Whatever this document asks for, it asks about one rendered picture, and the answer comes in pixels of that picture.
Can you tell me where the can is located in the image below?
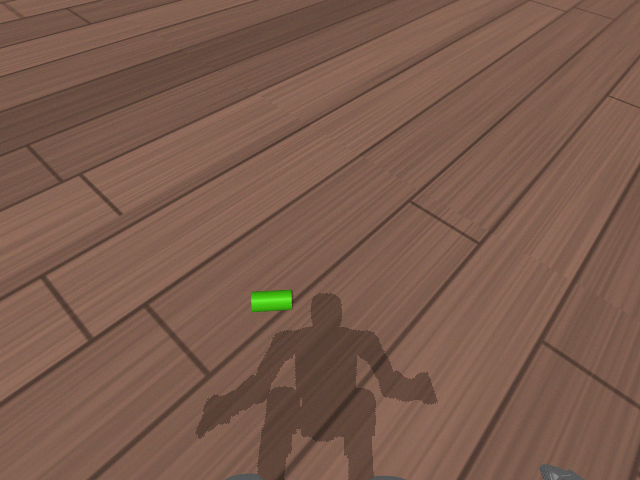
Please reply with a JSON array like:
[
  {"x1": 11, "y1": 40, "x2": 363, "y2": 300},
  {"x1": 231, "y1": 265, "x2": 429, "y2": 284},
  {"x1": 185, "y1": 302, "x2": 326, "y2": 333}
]
[{"x1": 251, "y1": 290, "x2": 292, "y2": 312}]

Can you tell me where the right robot hand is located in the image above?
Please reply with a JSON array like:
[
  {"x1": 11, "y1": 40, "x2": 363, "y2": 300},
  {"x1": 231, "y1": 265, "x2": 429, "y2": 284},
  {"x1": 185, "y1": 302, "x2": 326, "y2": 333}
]
[{"x1": 540, "y1": 464, "x2": 584, "y2": 480}]

